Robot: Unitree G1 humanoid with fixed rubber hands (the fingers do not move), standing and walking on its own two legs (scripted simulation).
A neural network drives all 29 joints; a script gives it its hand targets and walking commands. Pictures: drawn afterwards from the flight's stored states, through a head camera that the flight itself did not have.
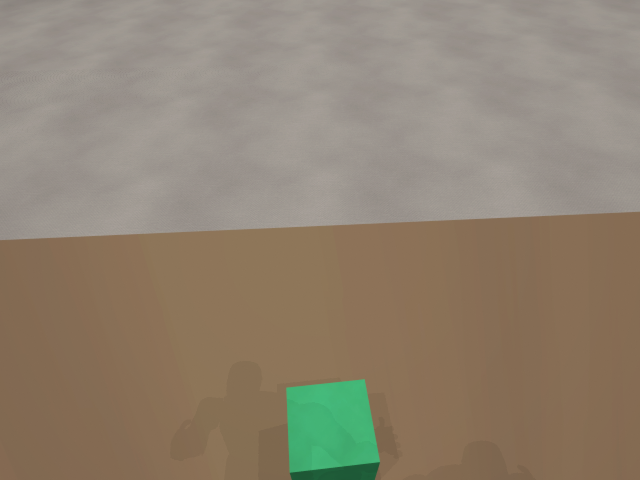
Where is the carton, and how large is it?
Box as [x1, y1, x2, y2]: [286, 379, 379, 479]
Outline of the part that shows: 364,379 286,388 289,468 292,479 374,479 379,459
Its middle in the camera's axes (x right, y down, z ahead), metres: +0.03 +0.54 +1.05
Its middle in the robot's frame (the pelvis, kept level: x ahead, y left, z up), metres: +0.40 +0.02 -0.66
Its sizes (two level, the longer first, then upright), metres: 0.210 0.200 0.250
